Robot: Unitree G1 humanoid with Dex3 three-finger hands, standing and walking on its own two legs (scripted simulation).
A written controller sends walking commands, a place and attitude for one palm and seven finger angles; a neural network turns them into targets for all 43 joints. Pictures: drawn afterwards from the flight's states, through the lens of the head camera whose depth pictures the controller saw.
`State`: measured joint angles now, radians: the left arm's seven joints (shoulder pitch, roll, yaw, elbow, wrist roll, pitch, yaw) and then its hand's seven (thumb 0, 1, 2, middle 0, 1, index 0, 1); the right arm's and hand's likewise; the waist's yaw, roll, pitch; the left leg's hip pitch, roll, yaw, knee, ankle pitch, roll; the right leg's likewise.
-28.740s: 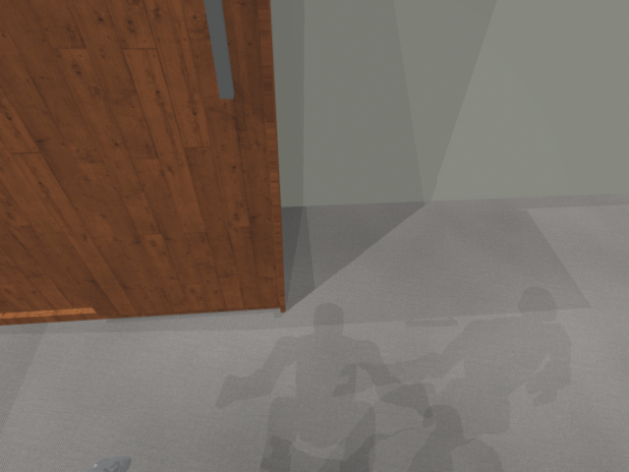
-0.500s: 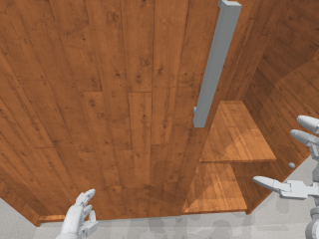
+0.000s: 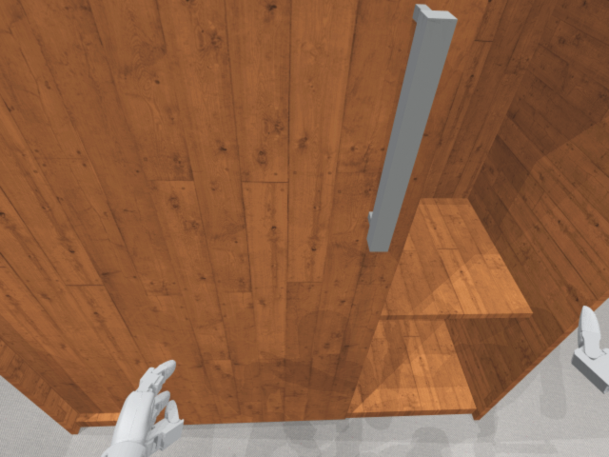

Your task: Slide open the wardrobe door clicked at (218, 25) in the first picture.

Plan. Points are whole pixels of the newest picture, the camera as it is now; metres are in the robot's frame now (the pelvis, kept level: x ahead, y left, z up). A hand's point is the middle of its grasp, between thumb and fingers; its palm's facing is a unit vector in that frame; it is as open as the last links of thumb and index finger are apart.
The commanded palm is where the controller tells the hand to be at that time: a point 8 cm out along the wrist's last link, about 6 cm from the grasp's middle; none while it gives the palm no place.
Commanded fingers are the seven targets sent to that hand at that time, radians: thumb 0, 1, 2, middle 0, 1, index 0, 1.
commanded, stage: draw the hand back to the body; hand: right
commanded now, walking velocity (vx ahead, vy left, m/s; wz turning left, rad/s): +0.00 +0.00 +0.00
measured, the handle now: (396, 147) +0.38 -0.10 +0.25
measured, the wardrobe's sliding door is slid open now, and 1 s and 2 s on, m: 0.43 0.43 0.43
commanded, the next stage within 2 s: step back with the hand held close in 0.32 s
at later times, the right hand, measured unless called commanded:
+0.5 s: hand (583, 347) +0.18 -0.26 +0.17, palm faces +0.51 +0.78 -0.36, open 7.4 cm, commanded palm +0.13 -0.29 +0.17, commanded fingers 0.00 -0.90 -0.90 0.20 0.30 0.20 0.30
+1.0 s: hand out of the picture +0.14 -0.27 +0.16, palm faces +0.46 +0.76 -0.45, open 7.4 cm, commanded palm +0.08 -0.31 +0.17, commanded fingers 0.00 -0.90 -0.90 0.20 0.30 0.20 0.30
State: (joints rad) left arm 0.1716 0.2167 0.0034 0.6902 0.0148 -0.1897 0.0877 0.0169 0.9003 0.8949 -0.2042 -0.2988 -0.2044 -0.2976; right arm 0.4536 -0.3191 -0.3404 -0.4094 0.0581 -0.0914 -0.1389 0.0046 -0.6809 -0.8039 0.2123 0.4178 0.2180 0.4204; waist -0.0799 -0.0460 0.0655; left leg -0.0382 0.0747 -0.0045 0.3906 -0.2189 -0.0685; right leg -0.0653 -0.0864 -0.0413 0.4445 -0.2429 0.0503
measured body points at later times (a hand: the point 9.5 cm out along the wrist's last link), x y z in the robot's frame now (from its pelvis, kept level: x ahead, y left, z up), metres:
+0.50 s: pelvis -0.01 +0.01 +0.00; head -0.03 +0.03 +0.45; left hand +0.19 +0.23 -0.08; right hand +0.15 -0.30 +0.19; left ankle +0.01 +0.17 -0.74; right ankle +0.01 -0.15 -0.74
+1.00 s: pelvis -0.07 -0.02 -0.02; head -0.06 +0.01 +0.43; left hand +0.10 +0.23 -0.11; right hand +0.11 -0.30 +0.19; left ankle +0.01 +0.17 -0.74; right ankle +0.01 -0.15 -0.74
